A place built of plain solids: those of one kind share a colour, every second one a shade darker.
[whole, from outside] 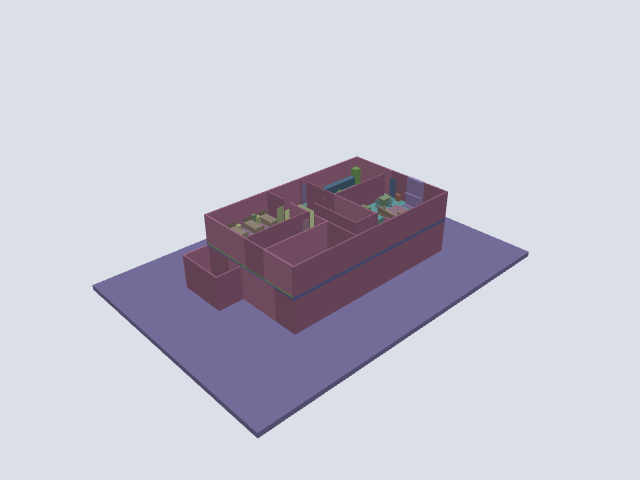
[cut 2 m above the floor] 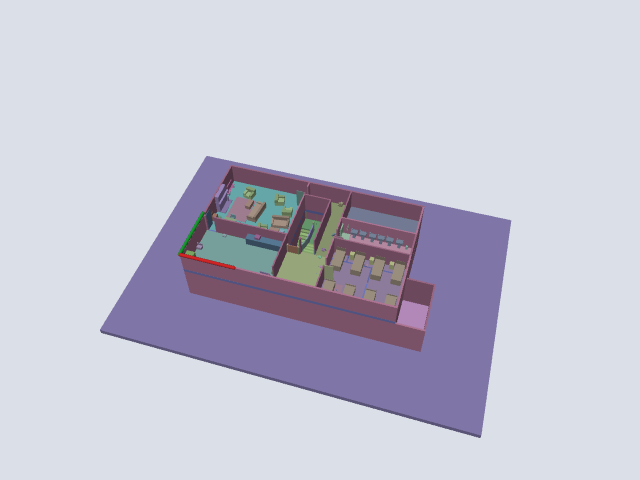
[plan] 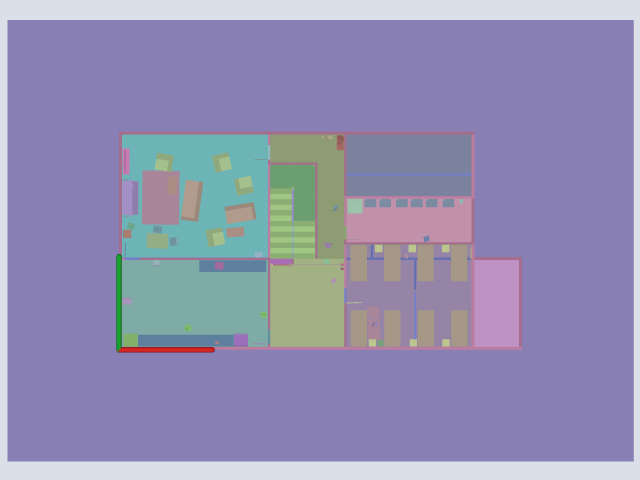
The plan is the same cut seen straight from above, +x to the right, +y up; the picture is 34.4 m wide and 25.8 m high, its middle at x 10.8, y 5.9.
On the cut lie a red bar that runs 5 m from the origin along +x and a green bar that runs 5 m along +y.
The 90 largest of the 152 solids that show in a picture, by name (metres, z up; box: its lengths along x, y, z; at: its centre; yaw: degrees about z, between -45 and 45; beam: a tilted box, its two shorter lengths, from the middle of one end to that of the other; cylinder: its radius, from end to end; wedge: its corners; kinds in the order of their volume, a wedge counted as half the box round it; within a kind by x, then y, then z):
{
 "under_1": {"box": [33.66, 23.73, 0.5], "at": [10.83, 5.87, -0.33]},
 "wall_1": {"box": [0.16, 4.66, 2.74], "at": [0.08, 2.49, 4.92]},
 "wall_2": {"box": [0.16, 6.62, 2.74], "at": [0.08, 8.26, 4.92]},
 "wall_3": {"box": [7.03, 0.13, 2.74], "at": [4.62, 4.88, 4.92]},
 "wall_4": {"box": [0.13, 3.72, 2.74], "at": [8.06, 2.96, 4.92]},
 "wall_5": {"box": [0.13, 4.98, 3.55], "at": [8.06, 7.45, 1.47]},
 "wall_6": {"box": [0.13, 4.99, 2.74], "at": [8.06, 7.45, 4.92]},
 "wall_7": {"box": [2.67, 0.13, 6.59], "at": [9.34, 10.01, 2.99]},
 "wall_8": {"box": [19.1, 0.16, 2.74], "at": [9.55, 0.08, 4.92]},
 "wall_9": {"box": [19.1, 0.16, 6.59], "at": [9.55, 11.65, 2.99]},
 "wall_10": {"box": [0.13, 5.05, 6.59], "at": [10.61, 7.42, 2.99]},
 "wall_11": {"box": [21.66, 0.16, 3.55], "at": [10.83, 0.08, 1.47]},
 "wall_12": {"box": [0.13, 2.35, 2.74], "at": [12.16, 1.33, 4.92]},
 "wall_13": {"box": [0.13, 2.35, 2.74], "at": [12.16, 4.47, 4.92]},
 "wall_14": {"box": [0.13, 1.48, 2.74], "at": [12.16, 7.39, 4.92]},
 "wall_15": {"box": [0.13, 3.31, 2.74], "at": [12.16, 9.91, 4.92]},
 "wall_16": {"box": [7.0, 0.13, 2.74], "at": [15.6, 5.71, 4.92]},
 "wall_17": {"box": [7.0, 0.13, 2.74], "at": [15.6, 8.2, 4.92]},
 "wall_18": {"box": [9.56, 0.13, 3.55], "at": [16.88, 4.89, 1.47]},
 "wall_19": {"box": [0.13, 2.94, 3.55], "at": [19.0, 1.63, 1.47]},
 "wall_20": {"box": [0.13, 1.6, 3.55], "at": [19.0, 4.03, 1.47]},
 "wall_21": {"box": [0.16, 5.49, 2.74], "at": [19.02, 2.9, 4.92]},
 "wall_22": {"box": [0.16, 2.35, 2.74], "at": [19.02, 6.96, 4.92]},
 "wall_23": {"box": [0.16, 4.37, 3.55], "at": [19.02, 7.17, 1.47]},
 "wall_24": {"box": [0.16, 3.31, 2.74], "at": [19.02, 9.91, 4.92]},
 "wall_25": {"box": [0.16, 2.08, 3.55], "at": [19.02, 10.53, 1.47]},
 "wall_26": {"box": [2.72, 0.031, 3.55], "at": [20.3, 4.97, 1.47]},
 "wall_27": {"box": [0.16, 4.67, 3.55], "at": [21.58, 2.5, 1.47]},
 "stair_1": {"box": [1.15, 3.78, 0.46], "at": [8.71, 6.78, -0.07]},
 "stair_2": {"box": [1.15, 3.49, 0.62], "at": [8.71, 6.92, 0.01]},
 "stair_3": {"box": [1.15, 3.2, 0.78], "at": [8.71, 7.07, 0.09]},
 "stair_4": {"box": [1.15, 2.91, 0.94], "at": [8.71, 7.22, 0.17]},
 "stair_5": {"box": [1.15, 2.62, 1.11], "at": [8.71, 7.36, 0.25]},
 "stair_6": {"box": [1.15, 2.33, 1.27], "at": [8.71, 7.51, 0.33]},
 "stair_7": {"box": [1.15, 2.03, 1.43], "at": [8.71, 7.65, 0.41]},
 "stair_8": {"box": [1.15, 1.74, 1.59], "at": [8.71, 7.8, 0.49]},
 "stair_9": {"box": [1.15, 1.45, 1.75], "at": [8.71, 7.94, 0.58]},
 "stair_10": {"box": [1.15, 1.16, 1.91], "at": [8.71, 8.09, 0.66]},
 "stair_11": {"box": [1.15, 0.87, 2.07], "at": [8.71, 8.23, 0.74]},
 "stair_12": {"box": [1.15, 0.58, 2.23], "at": [8.71, 8.38, 0.82]},
 "stair_13": {"box": [1.15, 0.29, 2.4], "at": [8.71, 8.52, 0.9]},
 "stair_14": {"box": [1.15, 0.29, 3.69], "at": [9.96, 5.04, 1.54]},
 "stair_15": {"box": [1.15, 0.58, 3.52], "at": [9.96, 5.18, 1.46]},
 "stair_16": {"box": [1.15, 0.87, 3.36], "at": [9.96, 5.33, 1.38]},
 "stair_17": {"box": [1.15, 1.16, 3.2], "at": [9.96, 5.47, 1.3]},
 "stair_18": {"box": [1.15, 1.45, 3.04], "at": [9.96, 5.62, 1.22]},
 "stair_19": {"box": [1.15, 1.74, 2.88], "at": [9.96, 5.76, 1.14]},
 "stair_20": {"box": [1.15, 2.03, 2.72], "at": [9.96, 5.91, 1.06]},
 "stair_landing_1": {"box": [1.26, 1.27, 2.56], "at": [8.76, 9.3, 0.98]},
 "stair_landing_2": {"box": [1.15, 3.02, 2.56], "at": [9.96, 8.43, 0.98]},
 "floor_hall_1": {"box": [3.97, 4.73, 0.5], "at": [10.12, 2.52, -0.25]},
 "upper_floor_common_1": {"box": [7.84, 6.62, 0.16], "at": [4.08, 8.26, 3.47]},
 "iron_single_1": {"box": [0.89, 1.96, 0.53], "at": [12.88, 4.66, 3.81]},
 "iron_single_2": {"box": [0.89, 1.96, 0.53], "at": [12.89, 1.15, 3.81]},
 "iron_single_3": {"box": [0.89, 1.96, 0.53], "at": [14.68, 4.66, 3.81]},
 "iron_single_4": {"box": [0.89, 1.96, 0.53], "at": [14.69, 1.15, 3.81]},
 "iron_single_5": {"box": [0.89, 1.96, 0.53], "at": [16.48, 4.66, 3.81]},
 "iron_single_6": {"box": [0.89, 1.96, 0.53], "at": [16.49, 1.15, 3.81]},
 "iron_single_7": {"box": [0.89, 1.96, 0.53], "at": [18.28, 4.66, 3.81]},
 "iron_single_8": {"box": [0.89, 1.96, 0.53], "at": [18.29, 1.15, 3.81]},
 "upper_floor_dorm_1": {"box": [6.71, 5.49, 0.16], "at": [15.59, 2.9, 3.47]},
 "upper_floor_kit_1": {"box": [7.84, 4.66, 0.16], "at": [4.08, 2.49, 3.47]},
 "floor_lamp_1": {"box": [2.43, 4.67, 0.5], "at": [20.29, 2.5, -0.25]},
 "upper_floor_hall_1": {"box": [3.97, 4.43, 0.16], "at": [10.12, 2.38, 3.47]},
 "upper_floor_hall_2": {"box": [3.97, 1.5, 0.16], "at": [10.12, 10.82, 3.47]},
 "upper_floor_hall_3": {"box": [1.43, 5.18, 0.16], "at": [11.38, 7.48, 3.47]},
 "counter_run_1": {"box": [5.16, 0.61, 0.78], "at": [3.59, 0.47, 4.03]},
 "counter_run_2": {"box": [3.6, 0.61, 0.78], "at": [6.11, 4.5, 4.03]},
 "upper_floor_1": {"box": [6.71, 3.31, 0.16], "at": [15.59, 9.91, 3.47]},
 "wall_band_1": {"box": [19.1, 0.16, 0.31], "at": [9.55, 0.08, 3.39]},
 "wall_band_2": {"box": [19.1, 0.16, 0.31], "at": [9.55, 11.65, 3.39]},
 "wall_band_3": {"box": [7.0, 0.13, 0.31], "at": [15.6, 4.89, 3.39]},
 "wall_band_4": {"box": [7.0, 0.13, 0.31], "at": [15.6, 9.43, 3.39]},
 "wall_band_5": {"box": [0.16, 4.4, 0.31], "at": [19.02, 7.16, 3.39]},
 "upper_floor_wash_1": {"box": [6.71, 2.35, 0.16], "at": [15.59, 6.96, 3.47]},
 "fireplace_1": {"box": [0.36, 1.8, 2.87], "at": [0.35, 8.15, 4.98]},
 "sofa_1": {"box": [0.93, 2.16, 0.34], "at": [3.92, 8.01, 3.83], "yaw": -7.6},
 "sofa_2": {"box": [1.6, 0.93, 0.34], "at": [6.53, 7.34, 3.83], "yaw": 9.4},
 "armchair_club_1": {"box": [0.92, 0.9, 0.35], "at": [2.43, 10.06, 3.79], "yaw": -10.0},
 "armchair_club_2": {"box": [0.9, 0.92, 0.35], "at": [5.18, 6.05, 3.79], "yaw": 11.0},
 "armchair_club_3": {"box": [0.9, 0.92, 0.35], "at": [5.53, 10.07, 3.79], "yaw": 14.0},
 "armchair_club_4": {"box": [0.92, 0.9, 0.35], "at": [6.71, 8.82, 3.79], "yaw": 12.2},
 "fridge_1": {"box": [0.75, 0.7, 1.72], "at": [0.63, 0.52, 4.41]},
 "stair_mid_land_1": {"box": [0.11, 1.74, 3.51], "at": [9.34, 7.8, 1.45]},
 "kitchen_table_1": {"box": [1.06, 0.71, 0.72], "at": [2.06, 5.85, 3.91], "yaw": -2.1},
 "rug_1": {"box": [2.0, 2.9, 0.08], "at": [2.24, 8.18, 3.52], "yaw": -0.7},
 "range_flat_1": {"box": [0.76, 0.65, 0.94], "at": [6.55, 0.49, 4.01]},
 "trunk_1": {"box": [0.5, 0.95, 0.42], "at": [2.87, 8.84, 3.76], "yaw": -5.8},
 "trunk_2": {"box": [0.95, 0.5, 0.42], "at": [6.25, 6.32, 3.76], "yaw": 4.1},
 "billy_1": {"box": [0.42, 0.28, 2.02], "at": [7.5, 5.1, 4.56]}
}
